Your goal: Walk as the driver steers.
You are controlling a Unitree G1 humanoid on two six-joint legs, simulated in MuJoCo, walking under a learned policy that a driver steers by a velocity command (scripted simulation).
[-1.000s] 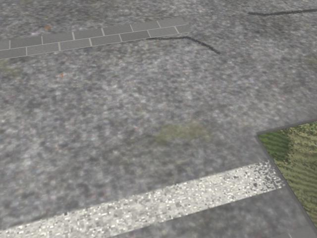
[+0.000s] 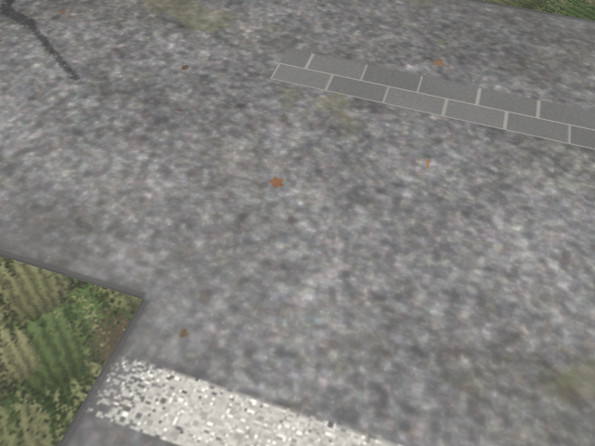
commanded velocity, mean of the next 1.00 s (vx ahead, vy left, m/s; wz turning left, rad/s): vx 0.02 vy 0.00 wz -0.63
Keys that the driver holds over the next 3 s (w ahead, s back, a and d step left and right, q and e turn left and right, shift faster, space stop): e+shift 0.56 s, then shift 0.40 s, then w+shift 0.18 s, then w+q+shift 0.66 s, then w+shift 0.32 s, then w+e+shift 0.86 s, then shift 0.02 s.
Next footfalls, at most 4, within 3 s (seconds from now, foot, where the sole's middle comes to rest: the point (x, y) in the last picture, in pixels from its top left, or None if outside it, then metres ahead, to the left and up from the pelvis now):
0.26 right None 0.06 -0.16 -0.77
0.72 left None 0.20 0.02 -0.77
1.04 right None -0.01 -0.15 -0.77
1.52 left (352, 433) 0.50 -0.09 -0.77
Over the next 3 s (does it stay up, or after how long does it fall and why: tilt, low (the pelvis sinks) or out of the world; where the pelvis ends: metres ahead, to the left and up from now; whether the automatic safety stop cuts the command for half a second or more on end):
stays up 1.55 -0.38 -0.03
